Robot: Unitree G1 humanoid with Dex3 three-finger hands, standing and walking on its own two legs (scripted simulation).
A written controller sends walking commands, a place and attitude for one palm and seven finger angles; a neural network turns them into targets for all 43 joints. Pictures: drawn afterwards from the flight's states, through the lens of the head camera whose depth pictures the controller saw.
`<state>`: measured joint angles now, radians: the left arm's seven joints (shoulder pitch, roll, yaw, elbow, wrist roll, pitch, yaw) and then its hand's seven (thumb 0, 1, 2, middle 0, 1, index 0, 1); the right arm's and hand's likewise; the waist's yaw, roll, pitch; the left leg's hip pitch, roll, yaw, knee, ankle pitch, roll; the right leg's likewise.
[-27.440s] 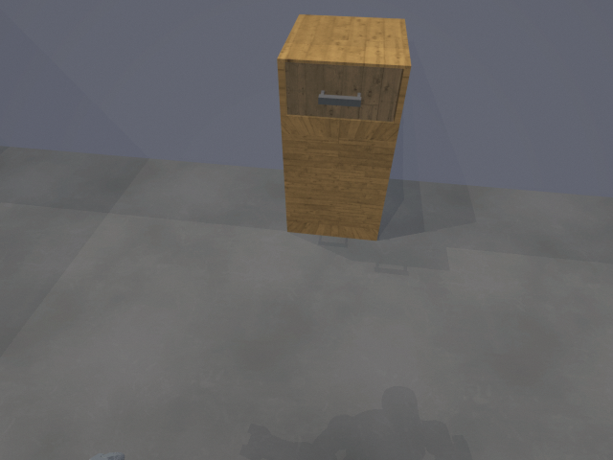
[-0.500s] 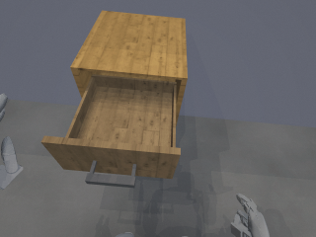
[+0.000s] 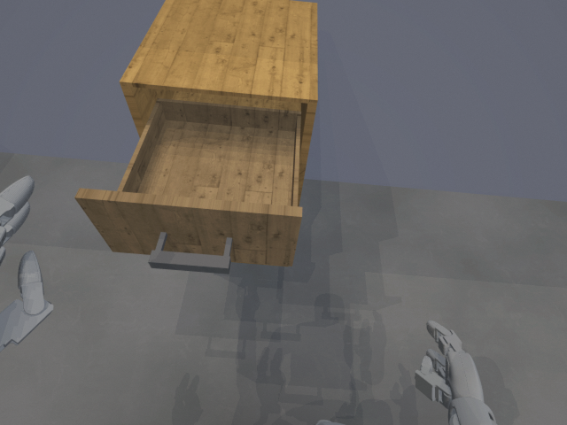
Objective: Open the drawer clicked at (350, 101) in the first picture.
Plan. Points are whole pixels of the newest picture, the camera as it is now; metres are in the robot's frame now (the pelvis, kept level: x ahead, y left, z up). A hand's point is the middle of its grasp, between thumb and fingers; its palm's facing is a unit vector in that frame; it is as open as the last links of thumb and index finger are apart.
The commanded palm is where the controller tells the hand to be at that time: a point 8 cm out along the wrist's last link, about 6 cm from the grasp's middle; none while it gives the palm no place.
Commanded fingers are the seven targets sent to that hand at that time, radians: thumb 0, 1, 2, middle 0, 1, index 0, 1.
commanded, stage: stop stepping back and stand still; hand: left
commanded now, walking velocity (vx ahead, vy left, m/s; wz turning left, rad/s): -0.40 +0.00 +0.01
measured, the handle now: (193, 251) +0.39 +0.18 -0.08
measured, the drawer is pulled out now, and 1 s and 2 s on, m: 0.30 0.30 0.30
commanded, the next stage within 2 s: let the arm hang, fingers relaxed in 0.80 s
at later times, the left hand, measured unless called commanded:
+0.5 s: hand out of the picture +0.07 +0.21 +0.17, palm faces +0.35 -0.81 -0.47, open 7.4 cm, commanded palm +0.01 +0.25 +0.18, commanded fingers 0.00 0.90 0.90 -0.20 -0.30 -0.20 -0.30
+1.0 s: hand out of the picture +0.07 +0.23 +0.04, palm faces +0.28 -0.85 -0.45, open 7.4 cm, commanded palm none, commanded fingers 0.00 0.90 0.90 -0.20 -0.30 -0.20 -0.30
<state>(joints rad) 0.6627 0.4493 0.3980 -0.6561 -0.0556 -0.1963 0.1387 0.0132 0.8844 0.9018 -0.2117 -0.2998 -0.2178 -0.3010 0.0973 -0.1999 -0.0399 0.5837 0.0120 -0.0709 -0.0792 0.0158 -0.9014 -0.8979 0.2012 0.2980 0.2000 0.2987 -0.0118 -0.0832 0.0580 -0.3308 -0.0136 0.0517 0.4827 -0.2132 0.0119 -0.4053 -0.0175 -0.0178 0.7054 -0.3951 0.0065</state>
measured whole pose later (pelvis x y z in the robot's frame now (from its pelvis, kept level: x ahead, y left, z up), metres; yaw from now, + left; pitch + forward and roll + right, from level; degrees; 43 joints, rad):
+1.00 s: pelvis -0.12 -0.02 +0.00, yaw +3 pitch +0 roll +0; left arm 0.37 0.32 0.19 -0.02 0.03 -0.08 0.05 0.00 0.89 0.90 -0.20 -0.30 -0.21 -0.30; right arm 0.18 -0.23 -0.01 0.75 -0.01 -0.08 0.00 0.01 -0.90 -0.90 0.20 0.30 0.20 0.30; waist 0.02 0.05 -0.03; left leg -0.31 -0.02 0.02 0.59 -0.28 0.03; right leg -0.31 -0.02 -0.10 0.58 -0.27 -0.03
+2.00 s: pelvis -0.12 -0.03 +0.01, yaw +1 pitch -2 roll +0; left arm 0.33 0.07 0.00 1.11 0.01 0.00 0.04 0.00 0.91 0.90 -0.20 -0.30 -0.20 -0.30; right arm 0.36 -0.08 0.01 1.13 -0.01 -0.01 -0.04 0.01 -0.91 -0.90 0.20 0.30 0.20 0.30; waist 0.00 0.01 0.06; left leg -0.18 0.01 0.04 0.44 -0.23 0.01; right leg -0.20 0.02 -0.07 0.44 -0.21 -0.05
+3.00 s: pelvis -0.11 -0.04 +0.01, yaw +1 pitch -2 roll +0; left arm 0.32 0.09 0.01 1.12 0.01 0.00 0.04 0.00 0.90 0.90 -0.20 -0.30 -0.20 -0.30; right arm 0.35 -0.09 0.01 1.13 -0.01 0.00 -0.05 0.01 -0.91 -0.90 0.20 0.30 0.20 0.30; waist 0.00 0.02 0.08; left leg -0.16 0.02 0.04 0.43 -0.23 -0.01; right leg -0.18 0.03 -0.08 0.42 -0.21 -0.07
